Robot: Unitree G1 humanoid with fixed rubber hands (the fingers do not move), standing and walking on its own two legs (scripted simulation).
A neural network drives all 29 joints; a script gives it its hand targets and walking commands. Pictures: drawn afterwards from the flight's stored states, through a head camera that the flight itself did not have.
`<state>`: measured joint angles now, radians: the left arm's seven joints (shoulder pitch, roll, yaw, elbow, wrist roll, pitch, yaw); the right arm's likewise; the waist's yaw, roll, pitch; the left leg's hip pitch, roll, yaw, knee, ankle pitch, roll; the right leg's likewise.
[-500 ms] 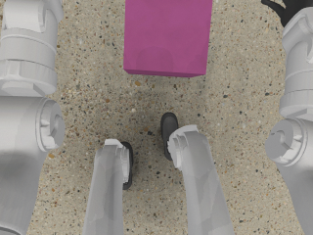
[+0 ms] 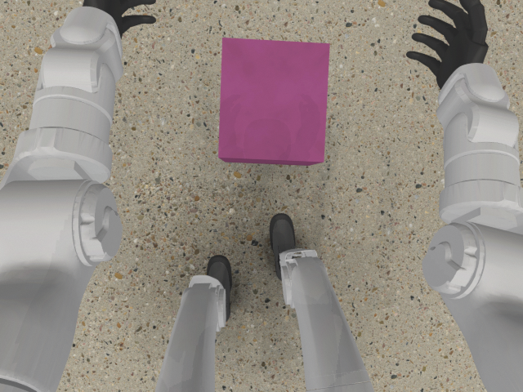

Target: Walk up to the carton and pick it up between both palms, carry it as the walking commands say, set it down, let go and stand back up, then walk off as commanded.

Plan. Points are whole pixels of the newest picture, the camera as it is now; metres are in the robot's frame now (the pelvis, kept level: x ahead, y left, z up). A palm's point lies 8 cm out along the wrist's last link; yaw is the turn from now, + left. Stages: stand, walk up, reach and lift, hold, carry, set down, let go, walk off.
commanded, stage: let go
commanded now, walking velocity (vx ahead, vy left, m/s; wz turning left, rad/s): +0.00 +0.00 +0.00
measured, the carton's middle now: (271, 110) +0.55 -0.12 -0.56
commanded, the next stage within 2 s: stand in 1.38 s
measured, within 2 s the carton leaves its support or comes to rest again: neither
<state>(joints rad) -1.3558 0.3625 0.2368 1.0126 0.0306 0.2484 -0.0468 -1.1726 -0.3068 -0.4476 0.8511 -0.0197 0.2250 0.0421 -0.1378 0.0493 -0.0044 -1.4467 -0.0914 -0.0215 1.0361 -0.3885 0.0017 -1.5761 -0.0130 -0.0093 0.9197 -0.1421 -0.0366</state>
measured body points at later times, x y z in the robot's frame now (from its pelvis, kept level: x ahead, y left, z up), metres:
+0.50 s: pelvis +0.04 -0.01 +0.06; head +0.28 -0.03 +0.45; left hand +0.44 +0.16 -0.05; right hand +0.36 -0.29 -0.04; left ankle +0.02 +0.11 -0.63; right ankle +0.12 -0.10 -0.63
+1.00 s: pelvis +0.09 +0.01 +0.11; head +0.13 +0.01 +0.56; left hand +0.30 +0.24 +0.03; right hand +0.24 -0.24 +0.03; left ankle +0.02 +0.11 -0.63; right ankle +0.12 -0.10 -0.63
